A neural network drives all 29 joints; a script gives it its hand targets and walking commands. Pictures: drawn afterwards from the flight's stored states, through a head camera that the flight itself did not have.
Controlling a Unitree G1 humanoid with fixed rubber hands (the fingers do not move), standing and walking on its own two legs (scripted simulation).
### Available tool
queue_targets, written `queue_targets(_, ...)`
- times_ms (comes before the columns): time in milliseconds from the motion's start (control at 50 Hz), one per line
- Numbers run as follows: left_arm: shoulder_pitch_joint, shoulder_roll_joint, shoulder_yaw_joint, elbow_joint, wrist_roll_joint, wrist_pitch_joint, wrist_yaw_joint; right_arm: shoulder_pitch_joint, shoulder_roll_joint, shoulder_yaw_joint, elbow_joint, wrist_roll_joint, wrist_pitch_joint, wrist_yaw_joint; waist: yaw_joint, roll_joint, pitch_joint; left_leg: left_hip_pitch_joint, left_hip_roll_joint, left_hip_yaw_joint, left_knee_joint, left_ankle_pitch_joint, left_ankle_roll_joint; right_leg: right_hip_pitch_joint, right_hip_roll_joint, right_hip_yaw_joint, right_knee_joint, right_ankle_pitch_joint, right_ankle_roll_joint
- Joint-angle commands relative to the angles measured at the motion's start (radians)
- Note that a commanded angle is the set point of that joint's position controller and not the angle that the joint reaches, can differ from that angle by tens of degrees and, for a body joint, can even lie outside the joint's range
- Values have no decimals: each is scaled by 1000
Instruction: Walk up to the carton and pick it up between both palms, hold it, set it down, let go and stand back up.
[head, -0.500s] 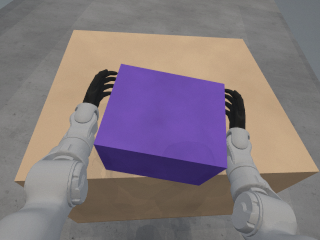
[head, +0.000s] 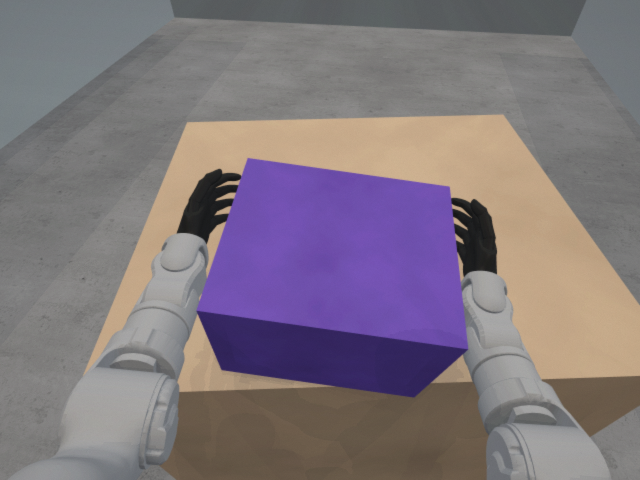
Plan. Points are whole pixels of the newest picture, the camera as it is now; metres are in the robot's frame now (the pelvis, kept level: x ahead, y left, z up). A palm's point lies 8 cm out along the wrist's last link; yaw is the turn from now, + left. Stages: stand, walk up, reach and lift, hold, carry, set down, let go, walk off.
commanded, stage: reach and lift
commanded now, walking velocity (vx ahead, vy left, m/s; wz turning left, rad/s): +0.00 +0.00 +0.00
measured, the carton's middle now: (332, 280) +0.37 -0.02 +0.05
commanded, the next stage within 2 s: hold in 1.62 s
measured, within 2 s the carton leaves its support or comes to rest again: neither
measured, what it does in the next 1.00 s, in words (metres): stands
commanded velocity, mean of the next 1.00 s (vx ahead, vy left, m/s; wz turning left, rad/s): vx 0.00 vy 0.00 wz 0.00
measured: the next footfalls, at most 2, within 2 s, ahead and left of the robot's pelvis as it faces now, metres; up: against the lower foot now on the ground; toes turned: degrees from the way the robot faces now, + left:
none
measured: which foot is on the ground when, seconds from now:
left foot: down 0.00-1.00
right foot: down 0.00-1.00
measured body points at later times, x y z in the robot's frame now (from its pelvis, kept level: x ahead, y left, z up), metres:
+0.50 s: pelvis -0.02 -0.01 +0.00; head -0.06 +0.02 +0.45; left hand +0.38 +0.14 +0.16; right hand +0.34 -0.23 +0.15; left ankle -0.02 +0.07 -0.75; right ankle -0.02 -0.13 -0.75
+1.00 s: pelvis -0.02 -0.03 +0.00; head -0.06 -0.01 +0.45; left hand +0.36 +0.15 +0.17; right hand +0.35 -0.23 +0.15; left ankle -0.02 +0.07 -0.75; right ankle -0.02 -0.13 -0.75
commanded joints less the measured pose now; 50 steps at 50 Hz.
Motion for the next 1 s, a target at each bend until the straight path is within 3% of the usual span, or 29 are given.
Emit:
queue_targets(0, -591, -716, -289, -450, 17, 65, -90, -772, 623, 560, -444, 32, 58, 126, -3, -58, -504, 236, 13, -85, 16, 654, -105, 324, 38, 77, 52, 510, -21)
queue_targets(20, -616, -717, -301, -496, 13, 96, -90, -749, 607, 531, -413, 29, 96, 128, -38, -62, -455, 254, 18, -89, 1, 630, -111, 303, 44, 69, 41, 454, -19)
queue_targets(60, -614, -730, -313, -606, 22, 162, -80, -747, 578, 516, -455, 44, 127, 138, -27, -35, -419, 308, 29, -92, -2, 660, -133, 257, 52, 57, 21, 367, -30)
queue_targets(100, -641, -738, -324, -651, 24, 203, -75, -724, 553, 476, -428, 36, 151, 146, -50, -11, -386, 361, 41, -98, -16, 657, -153, 198, 60, 40, 5, 271, -31)
queue_targets(120, -621, -729, -307, -633, 39, 235, -77, -737, 535, 455, -431, 32, 160, 150, -42, -5, -324, 362, 40, -95, -20, 634, -154, 181, 55, 42, -14, 235, -36)
queue_targets(140, -608, -726, -300, -608, 47, 266, -86, -747, 527, 431, -431, 15, 172, 146, -65, -33, -317, 365, 37, -88, -29, 598, -151, 191, 54, 42, -26, 224, -26)
queue_targets(200, -635, -716, -241, -616, 79, 317, -111, -798, 528, 375, -458, -9, 187, 151, -40, -26, -293, 301, 17, -65, -72, 466, -139, 239, 38, 36, -28, 208, -18)
queue_targets(220, -558, -750, -251, -644, 100, 346, -103, -788, 526, 413, -485, 22, 192, 159, -17, 1, -290, 336, 20, -70, -64, 525, -147, 256, 49, 33, -18, 251, -28)
queue_targets(240, -566, -754, -239, -611, 106, 369, -108, -790, 520, 381, -474, 17, 207, 158, -38, 7, -264, 330, 16, -66, -73, 489, -151, 234, 47, 27, -34, 202, -20)
queue_targets(260, -525, -771, -226, -671, 117, 384, -102, -786, 522, 418, -500, 44, 209, 165, -1, 23, -287, 342, 18, -66, -62, 545, -155, 256, 53, 29, -22, 240, -31)
queue_targets(320, -485, -765, -201, -689, 138, 438, -101, -811, 499, 412, -507, 53, 223, 175, 6, 22, -283, 355, 17, -64, -65, 553, -152, 249, 58, 23, -21, 216, -26)
queue_targets(340, -527, -746, -197, -724, 142, 448, -101, -786, 498, 395, -475, 50, 235, 176, -9, 20, -273, 350, 12, -57, -71, 516, -152, 239, 54, 18, -29, 175, -24)
queue_targets(380, -502, -733, -188, -764, 152, 472, -94, -771, 495, 407, -469, 47, 238, 182, 2, -2, -266, 345, 10, -51, -86, 460, -139, 241, 48, 15, -27, 166, -23)
queue_targets(460, -467, -669, -100, -632, 194, 523, -117, -799, 477, 333, -438, -15, 257, 184, 10, -61, -112, 196, -4, -24, -171, 135, -83, 215, 20, 20, -51, 27, -3)
queue_targets(540, -488, -661, -124, -723, 172, 545, -120, -816, 479, 339, -495, -13, 252, 181, 0, -71, -197, 212, -4, -19, -160, 164, -83, 236, 28, 7, -39, 51, 3)
queue_targets(560, -461, -700, -171, -774, 151, 551, -107, -851, 481, 385, -565, 18, 241, 188, 17, -42, -270, 256, 2, -26, -132, 252, -96, 239, 40, 6, -23, 105, -8)
queue_targets(600, -521, -719, -254, -848, 85, 535, -95, -879, 522, 440, -635, 48, 244, 184, -7, -50, -363, 275, -13, -25, -87, 340, -98, 246, 46, 15, -5, 201, 1)
queue_targets(620, -539, -756, -314, -948, 57, 523, -80, -867, 538, 480, -674, 78, 245, 185, -13, -16, -447, 336, -6, -39, -60, 444, -116, 247, 57, 12, 14, 264, -6)
queue_targets(660, -575, -753, -365, -993, 18, 512, -73, -858, 568, 527, -714, 88, 258, 176, -37, -41, -508, 356, -17, -43, -33, 474, -110, 264, 52, 27, 22, 341, 6)
queue_targets(700, -519, -740, -367, -960, 26, 534, -76, -838, 545, 514, -719, 75, 278, 171, -42, -30, -490, 326, -19, -49, -51, 413, -102, 267, 43, 33, 16, 316, 5)
queue_targets(720, -502, -716, -341, -961, 46, 550, -76, -806, 537, 514, -674, 79, 297, 171, -28, -33, -455, 306, -20, -49, -66, 374, -96, 272, 40, 37, 13, 288, 2)
queue_targets(740, -503, -688, -318, -923, 61, 570, -83, -786, 525, 480, -615, 58, 321, 170, -44, -52, -372, 268, -19, -45, -98, 273, -84, 252, 33, 35, -6, 205, 6)
queue_targets(760, -416, -671, -266, -877, 109, 609, -88, -765, 502, 481, -574, 51, 342, 174, -11, -71, -270, 234, -15, -38, -124, 211, -67, 258, 30, 39, -21, 149, 0)
queue_targets(780, -396, -630, -193, -813, 144, 637, -105, -733, 485, 425, -499, 25, 367, 171, -17, -107, -167, 174, -18, -27, -163, 118, -50, 265, 17, 41, -40, 97, 10)
queue_targets(800, -354, -615, -147, -786, 172, 668, -120, -745, 480, 415, -502, 27, 376, 168, 6, -118, -129, 129, -21, -20, -183, 57, -36, 282, 11, 42, -42, 66, 13)
queue_targets(820, -355, -604, -124, -796, 188, 687, -131, -728, 475, 392, -476, 29, 391, 163, 2, -107, -101, 120, -20, -18, -196, 47, -37, 281, 11, 37, -42, 50, 14)
queue_targets(860, -377, -631, -137, -845, 181, 712, -144, -780, 497, 421, -531, 70, 398, 153, 1, -99, -131, 148, -19, -22, -176, 101, -41, 289, 19, 30, -41, 80, 14)
queue_targets(940, -461, -723, -310, -1054, 62, 682, -115, -903, 562, 573, -803, 188, 371, 142, -12, -37, -414, 246, -35, -40, -51, 435, -80, 392, 42, 37, 34, 439, 26)
queue_targets(980, -432, -717, -347, -1126, 52, 675, -95, -840, 562, 619, -842, 216, 389, 132, -22, -15, -441, 280, -40, -49, -25, 539, -99, 402, 49, 44, 57, 552, 33)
